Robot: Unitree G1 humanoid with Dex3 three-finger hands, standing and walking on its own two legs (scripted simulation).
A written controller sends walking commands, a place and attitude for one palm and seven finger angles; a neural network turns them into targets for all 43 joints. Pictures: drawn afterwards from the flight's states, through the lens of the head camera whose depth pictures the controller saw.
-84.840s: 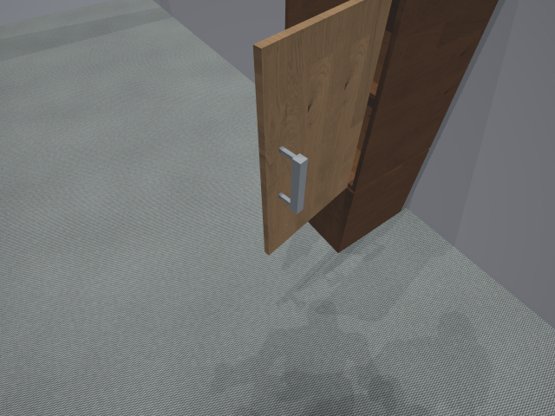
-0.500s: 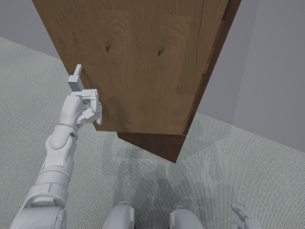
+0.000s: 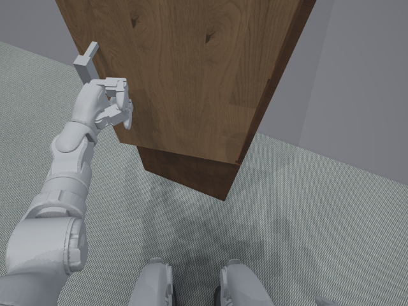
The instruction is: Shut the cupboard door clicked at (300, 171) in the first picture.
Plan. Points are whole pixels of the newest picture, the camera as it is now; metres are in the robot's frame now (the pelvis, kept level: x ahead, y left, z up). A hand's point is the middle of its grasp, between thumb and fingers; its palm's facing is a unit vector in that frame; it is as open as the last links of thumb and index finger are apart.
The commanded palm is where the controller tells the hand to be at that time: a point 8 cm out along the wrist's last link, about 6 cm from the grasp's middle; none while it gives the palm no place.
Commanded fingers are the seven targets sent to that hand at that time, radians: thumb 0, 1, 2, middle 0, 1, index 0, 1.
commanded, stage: push the door shut along its arc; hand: left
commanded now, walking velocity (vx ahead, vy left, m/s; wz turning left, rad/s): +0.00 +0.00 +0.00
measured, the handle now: (100, 84) +0.54 +0.20 +0.06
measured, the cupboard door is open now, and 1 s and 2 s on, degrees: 11 0 0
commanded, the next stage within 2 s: pull the fist back off the door in 1.00 s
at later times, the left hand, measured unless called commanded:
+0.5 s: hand (153, 88) +0.52 +0.09 +0.07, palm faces -0.37 -0.93 -0.02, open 3.1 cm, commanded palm +0.52 +0.13 +0.07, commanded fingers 0.00 0.90 0.90 -1.30 -1.50 -1.30 -1.50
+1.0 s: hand (161, 79) +0.54 +0.07 +0.08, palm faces -0.46 -0.89 -0.04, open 3.4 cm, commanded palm +0.57 +0.08 +0.07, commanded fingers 0.00 0.90 0.90 -1.30 -1.50 -1.30 -1.50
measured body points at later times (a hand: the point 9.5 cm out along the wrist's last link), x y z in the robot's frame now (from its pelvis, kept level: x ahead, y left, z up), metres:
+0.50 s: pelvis +0.01 +0.00 -0.01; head +0.15 +0.01 +0.42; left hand +0.54 +0.14 +0.08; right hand +0.02 -0.26 -0.12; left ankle +0.05 +0.10 -0.63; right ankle +0.02 -0.11 -0.63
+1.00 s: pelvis +0.00 -0.01 -0.02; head +0.16 +0.01 +0.39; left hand +0.56 +0.12 +0.08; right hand +0.00 -0.29 -0.13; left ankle +0.05 +0.10 -0.63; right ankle +0.02 -0.12 -0.63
